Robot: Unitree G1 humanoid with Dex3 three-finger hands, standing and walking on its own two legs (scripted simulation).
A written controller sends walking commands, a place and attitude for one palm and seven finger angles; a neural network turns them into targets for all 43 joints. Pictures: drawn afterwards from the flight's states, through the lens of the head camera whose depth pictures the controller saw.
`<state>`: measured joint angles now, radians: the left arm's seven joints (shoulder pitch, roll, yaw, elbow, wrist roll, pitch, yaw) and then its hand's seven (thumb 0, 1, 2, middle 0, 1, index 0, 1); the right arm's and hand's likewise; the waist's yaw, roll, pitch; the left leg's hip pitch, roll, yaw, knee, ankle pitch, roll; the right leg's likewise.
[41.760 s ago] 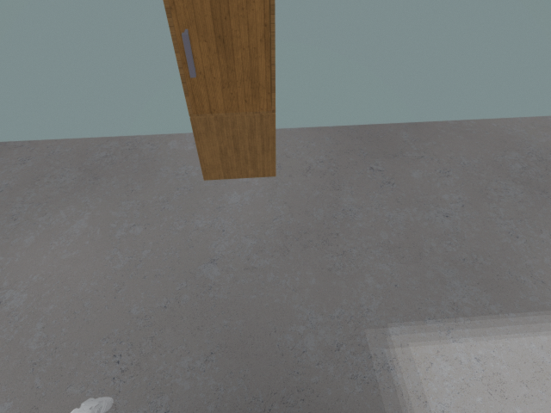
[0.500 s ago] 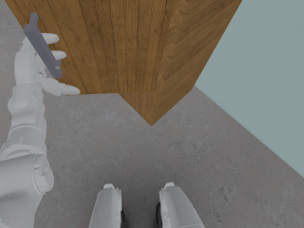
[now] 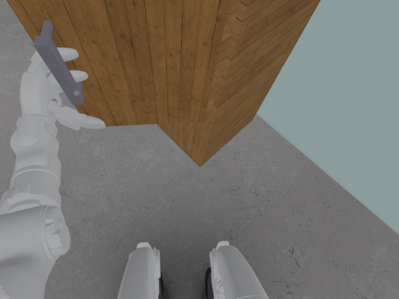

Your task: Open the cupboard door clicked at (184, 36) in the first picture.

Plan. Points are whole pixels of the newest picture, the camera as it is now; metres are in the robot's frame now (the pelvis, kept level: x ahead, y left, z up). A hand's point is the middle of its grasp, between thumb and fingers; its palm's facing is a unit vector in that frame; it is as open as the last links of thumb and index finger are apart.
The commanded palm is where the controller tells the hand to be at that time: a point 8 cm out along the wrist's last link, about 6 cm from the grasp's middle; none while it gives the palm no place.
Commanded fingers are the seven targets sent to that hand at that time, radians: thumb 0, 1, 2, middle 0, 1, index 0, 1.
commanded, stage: close the thumb around the handle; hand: left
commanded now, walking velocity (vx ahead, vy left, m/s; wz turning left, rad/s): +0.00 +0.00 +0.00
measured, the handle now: (64, 67) +0.55 +0.23 +0.06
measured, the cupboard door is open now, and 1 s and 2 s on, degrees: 52 55 100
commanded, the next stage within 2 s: pull the door open along its arc in 0.68 s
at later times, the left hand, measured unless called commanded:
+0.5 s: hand (75, 92) +0.50 +0.21 +0.05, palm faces +0.05 -1.00 -0.02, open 7.2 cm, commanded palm +0.48 +0.25 +0.05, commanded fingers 0.00 0.90 0.90 -0.40 -1.35 -0.40 -1.35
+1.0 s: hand (76, 99) +0.48 +0.21 +0.05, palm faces +0.05 -1.00 -0.02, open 5.8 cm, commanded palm +0.43 +0.25 +0.05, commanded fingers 0.00 0.90 0.90 -0.40 -1.35 -0.40 -1.35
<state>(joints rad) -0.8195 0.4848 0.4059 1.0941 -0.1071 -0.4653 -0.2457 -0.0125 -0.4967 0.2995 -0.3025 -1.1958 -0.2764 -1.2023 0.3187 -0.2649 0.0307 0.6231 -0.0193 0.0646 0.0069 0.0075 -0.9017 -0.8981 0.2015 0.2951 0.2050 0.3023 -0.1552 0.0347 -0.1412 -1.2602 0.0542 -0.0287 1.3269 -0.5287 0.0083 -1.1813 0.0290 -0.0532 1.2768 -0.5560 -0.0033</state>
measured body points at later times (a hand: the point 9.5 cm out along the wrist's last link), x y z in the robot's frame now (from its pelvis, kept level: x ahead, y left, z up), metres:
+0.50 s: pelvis +0.00 +0.01 +0.00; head +0.15 +0.03 +0.42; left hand +0.49 +0.26 +0.05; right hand +0.03 -0.26 -0.11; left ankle +0.04 +0.11 -0.61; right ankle +0.02 -0.12 -0.61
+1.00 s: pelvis +0.00 +0.00 +0.01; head +0.15 +0.02 +0.43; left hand +0.47 +0.26 +0.05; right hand +0.04 -0.26 -0.11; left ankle +0.04 +0.11 -0.61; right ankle +0.02 -0.12 -0.61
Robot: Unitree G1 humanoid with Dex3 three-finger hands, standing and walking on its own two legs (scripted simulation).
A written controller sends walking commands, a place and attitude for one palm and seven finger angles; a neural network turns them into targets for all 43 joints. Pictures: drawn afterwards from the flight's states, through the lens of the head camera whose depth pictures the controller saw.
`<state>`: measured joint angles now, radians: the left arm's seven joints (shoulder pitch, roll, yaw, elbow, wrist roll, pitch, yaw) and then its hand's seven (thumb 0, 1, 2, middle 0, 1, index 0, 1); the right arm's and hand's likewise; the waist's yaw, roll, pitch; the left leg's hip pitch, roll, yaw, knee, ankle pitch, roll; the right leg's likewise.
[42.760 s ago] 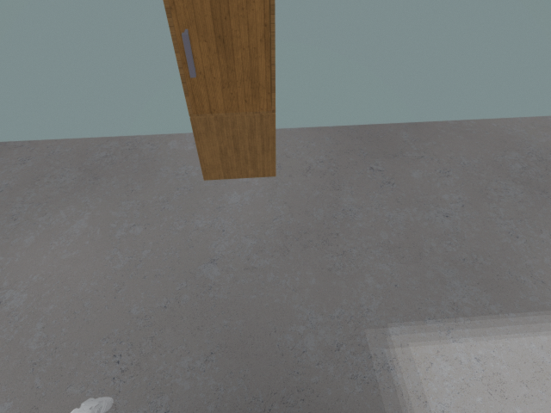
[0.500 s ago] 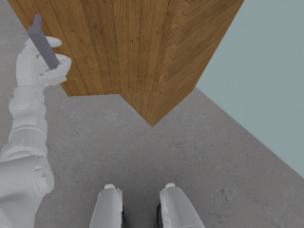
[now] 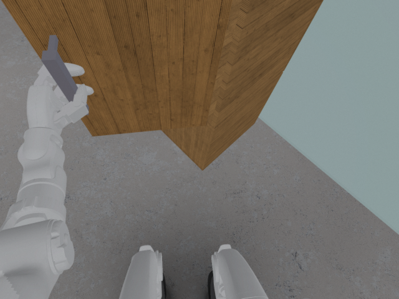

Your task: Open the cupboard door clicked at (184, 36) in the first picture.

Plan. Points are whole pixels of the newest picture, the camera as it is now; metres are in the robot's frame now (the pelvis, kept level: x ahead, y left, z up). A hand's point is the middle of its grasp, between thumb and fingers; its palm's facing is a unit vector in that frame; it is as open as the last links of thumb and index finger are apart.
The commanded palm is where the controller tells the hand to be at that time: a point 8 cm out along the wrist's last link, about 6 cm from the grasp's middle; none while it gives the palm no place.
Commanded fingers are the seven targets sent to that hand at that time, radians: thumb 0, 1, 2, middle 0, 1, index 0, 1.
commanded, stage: pull the door open along its arc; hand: left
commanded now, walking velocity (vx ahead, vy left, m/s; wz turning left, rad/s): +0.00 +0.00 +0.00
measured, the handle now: (69, 79) +0.53 +0.23 +0.05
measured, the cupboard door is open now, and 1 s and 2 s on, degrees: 55 100 100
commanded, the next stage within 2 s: open thumb and fingers to let go in 0.86 s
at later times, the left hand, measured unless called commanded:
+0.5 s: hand (117, 159) +0.36 +0.13 +0.05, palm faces +0.46 -0.89 +0.03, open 6.1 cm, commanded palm +0.30 +0.16 +0.04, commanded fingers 0.00 0.90 0.90 -0.40 -1.35 -0.40 -1.35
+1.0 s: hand (165, 194) +0.30 +0.05 +0.05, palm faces +0.41 -0.91 -0.02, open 6.1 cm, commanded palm +0.25 +0.09 +0.04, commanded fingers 0.00 0.69 0.81 -0.38 -1.33 -0.38 -1.33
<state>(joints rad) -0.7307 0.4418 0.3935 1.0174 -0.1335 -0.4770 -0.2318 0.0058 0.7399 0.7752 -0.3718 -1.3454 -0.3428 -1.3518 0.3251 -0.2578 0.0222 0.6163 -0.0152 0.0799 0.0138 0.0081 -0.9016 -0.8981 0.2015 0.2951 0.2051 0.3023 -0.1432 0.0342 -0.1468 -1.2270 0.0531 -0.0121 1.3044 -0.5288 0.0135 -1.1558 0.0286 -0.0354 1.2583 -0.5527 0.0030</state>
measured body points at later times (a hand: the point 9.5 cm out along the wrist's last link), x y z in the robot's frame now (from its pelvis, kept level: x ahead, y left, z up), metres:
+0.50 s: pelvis +0.01 -0.02 +0.01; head +0.10 -0.01 +0.46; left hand +0.33 +0.17 +0.05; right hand +0.19 -0.23 -0.09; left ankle +0.04 +0.11 -0.62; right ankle +0.02 -0.13 -0.62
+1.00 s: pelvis +0.01 -0.04 +0.02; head +0.08 -0.05 +0.46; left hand +0.27 +0.10 +0.05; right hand +0.21 -0.24 -0.09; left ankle +0.04 +0.11 -0.62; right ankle +0.02 -0.13 -0.62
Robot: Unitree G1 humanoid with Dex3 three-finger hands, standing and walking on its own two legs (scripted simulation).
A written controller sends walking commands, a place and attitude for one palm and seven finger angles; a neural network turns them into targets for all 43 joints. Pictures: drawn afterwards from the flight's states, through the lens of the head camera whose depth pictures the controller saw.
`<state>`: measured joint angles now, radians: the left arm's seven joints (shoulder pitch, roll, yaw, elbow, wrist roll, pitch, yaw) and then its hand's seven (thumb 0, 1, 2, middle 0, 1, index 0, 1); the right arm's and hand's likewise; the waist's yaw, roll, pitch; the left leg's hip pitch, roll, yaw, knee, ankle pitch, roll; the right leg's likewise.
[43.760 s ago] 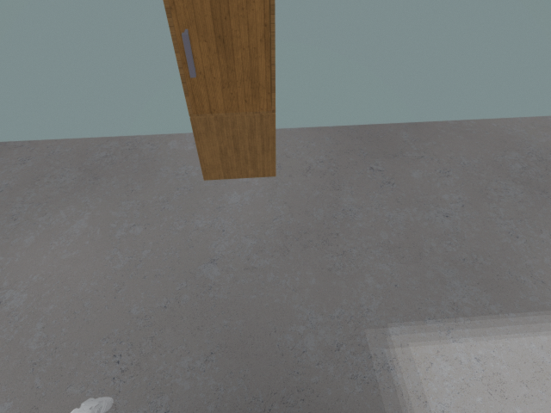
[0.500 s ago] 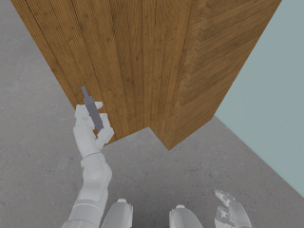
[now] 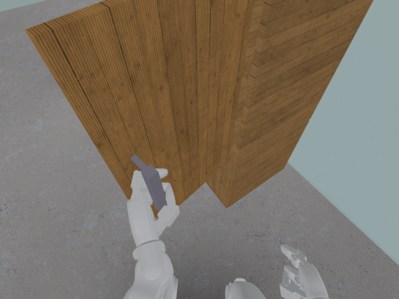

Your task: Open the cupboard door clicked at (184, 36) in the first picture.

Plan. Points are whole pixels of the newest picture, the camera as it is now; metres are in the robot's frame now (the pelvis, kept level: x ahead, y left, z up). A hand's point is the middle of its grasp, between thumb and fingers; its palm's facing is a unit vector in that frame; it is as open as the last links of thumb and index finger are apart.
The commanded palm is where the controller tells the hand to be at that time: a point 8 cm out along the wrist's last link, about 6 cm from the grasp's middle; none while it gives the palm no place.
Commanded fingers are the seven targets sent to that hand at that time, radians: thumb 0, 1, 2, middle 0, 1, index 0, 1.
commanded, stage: open thumb and fingers to let go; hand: left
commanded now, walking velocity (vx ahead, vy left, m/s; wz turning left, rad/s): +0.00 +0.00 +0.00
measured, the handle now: (150, 186) +0.33 +0.11 +0.03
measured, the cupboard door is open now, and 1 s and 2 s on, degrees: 100 100 100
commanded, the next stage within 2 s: slide the hand sideways off the handle in 0.78 s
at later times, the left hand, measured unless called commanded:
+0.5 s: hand (168, 199) +0.31 +0.07 +0.03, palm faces +0.35 -0.94 -0.01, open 12.6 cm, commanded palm +0.26 +0.11 +0.02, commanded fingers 0.00 -0.50 0.30 -0.25 -0.90 -0.25 -0.90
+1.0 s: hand (168, 213) +0.28 +0.07 +0.02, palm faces +0.03 -1.00 -0.07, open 15.3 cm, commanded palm +0.26 +0.10 +0.02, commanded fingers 0.00 -0.50 0.30 -0.15 -0.30 -0.15 -0.30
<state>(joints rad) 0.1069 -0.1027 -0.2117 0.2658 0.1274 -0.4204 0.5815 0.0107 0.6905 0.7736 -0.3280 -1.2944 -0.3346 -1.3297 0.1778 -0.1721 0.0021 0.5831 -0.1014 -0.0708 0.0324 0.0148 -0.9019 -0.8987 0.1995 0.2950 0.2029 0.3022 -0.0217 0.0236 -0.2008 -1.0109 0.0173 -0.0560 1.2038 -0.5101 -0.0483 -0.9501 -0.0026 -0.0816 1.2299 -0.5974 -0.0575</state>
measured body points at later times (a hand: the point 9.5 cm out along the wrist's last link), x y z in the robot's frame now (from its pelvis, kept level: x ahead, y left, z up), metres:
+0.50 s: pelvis +0.00 +0.01 +0.00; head +0.07 +0.00 +0.44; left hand +0.28 +0.12 +0.03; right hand +0.17 -0.21 -0.12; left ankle +0.04 +0.15 -0.63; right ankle +0.00 -0.08 -0.63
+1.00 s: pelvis -0.02 +0.03 -0.01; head +0.06 +0.02 +0.43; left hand +0.27 +0.13 +0.03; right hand +0.16 -0.19 -0.11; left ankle +0.04 +0.15 -0.63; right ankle +0.00 -0.08 -0.63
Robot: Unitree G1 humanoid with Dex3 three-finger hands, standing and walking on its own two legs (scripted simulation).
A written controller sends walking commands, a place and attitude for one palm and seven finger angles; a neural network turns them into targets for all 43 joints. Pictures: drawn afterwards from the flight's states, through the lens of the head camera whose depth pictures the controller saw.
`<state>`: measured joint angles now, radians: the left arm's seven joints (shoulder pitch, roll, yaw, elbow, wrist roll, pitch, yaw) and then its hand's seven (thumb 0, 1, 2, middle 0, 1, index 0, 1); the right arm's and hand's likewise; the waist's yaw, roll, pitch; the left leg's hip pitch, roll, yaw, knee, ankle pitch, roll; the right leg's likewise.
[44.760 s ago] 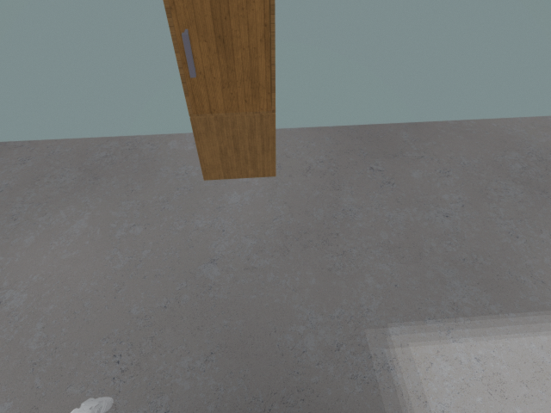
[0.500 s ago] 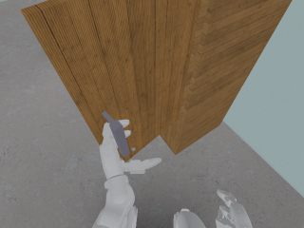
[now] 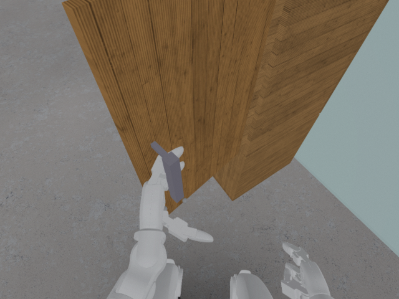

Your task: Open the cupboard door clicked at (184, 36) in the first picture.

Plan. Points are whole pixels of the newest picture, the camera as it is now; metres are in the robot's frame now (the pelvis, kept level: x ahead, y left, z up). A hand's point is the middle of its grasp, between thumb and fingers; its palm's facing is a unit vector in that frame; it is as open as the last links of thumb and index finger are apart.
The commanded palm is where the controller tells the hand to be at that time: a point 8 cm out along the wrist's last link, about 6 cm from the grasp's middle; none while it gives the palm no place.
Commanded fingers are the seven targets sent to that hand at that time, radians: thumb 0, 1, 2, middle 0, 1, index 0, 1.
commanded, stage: slide the hand sideways off the handle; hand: left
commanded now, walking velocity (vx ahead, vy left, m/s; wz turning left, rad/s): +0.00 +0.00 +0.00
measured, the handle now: (167, 173) +0.35 +0.08 +0.04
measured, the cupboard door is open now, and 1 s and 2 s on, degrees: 100 100 100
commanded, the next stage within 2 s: draw the hand back to the body in 1.08 s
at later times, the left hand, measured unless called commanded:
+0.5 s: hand (172, 224) +0.25 +0.06 +0.04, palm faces -0.08 -1.00 +0.03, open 16.2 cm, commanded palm +0.23 +0.11 +0.03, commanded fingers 0.00 -0.50 0.30 -0.15 -0.30 -0.15 -0.30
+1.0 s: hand (147, 247) +0.21 +0.10 +0.04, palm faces -0.06 -1.00 +0.00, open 16.3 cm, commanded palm +0.18 +0.16 +0.03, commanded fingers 0.00 -0.50 0.30 -0.15 -0.30 -0.15 -0.30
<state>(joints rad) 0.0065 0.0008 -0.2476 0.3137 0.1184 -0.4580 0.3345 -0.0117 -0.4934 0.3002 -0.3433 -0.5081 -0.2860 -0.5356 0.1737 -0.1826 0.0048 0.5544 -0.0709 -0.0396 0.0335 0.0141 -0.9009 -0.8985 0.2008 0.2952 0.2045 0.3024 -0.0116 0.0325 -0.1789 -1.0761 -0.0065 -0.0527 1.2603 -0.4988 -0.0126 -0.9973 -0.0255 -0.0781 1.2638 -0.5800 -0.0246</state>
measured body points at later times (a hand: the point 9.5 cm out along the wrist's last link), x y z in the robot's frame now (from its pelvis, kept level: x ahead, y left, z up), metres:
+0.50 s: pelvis +0.02 +0.01 +0.00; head +0.11 +0.01 +0.44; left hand +0.25 +0.12 +0.04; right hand +0.20 -0.21 -0.09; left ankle +0.06 +0.12 -0.62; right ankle +0.02 -0.11 -0.62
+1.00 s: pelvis +0.02 +0.00 -0.02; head +0.10 +0.00 +0.42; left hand +0.21 +0.16 +0.04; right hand +0.22 -0.22 -0.10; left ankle +0.06 +0.12 -0.62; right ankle +0.02 -0.11 -0.62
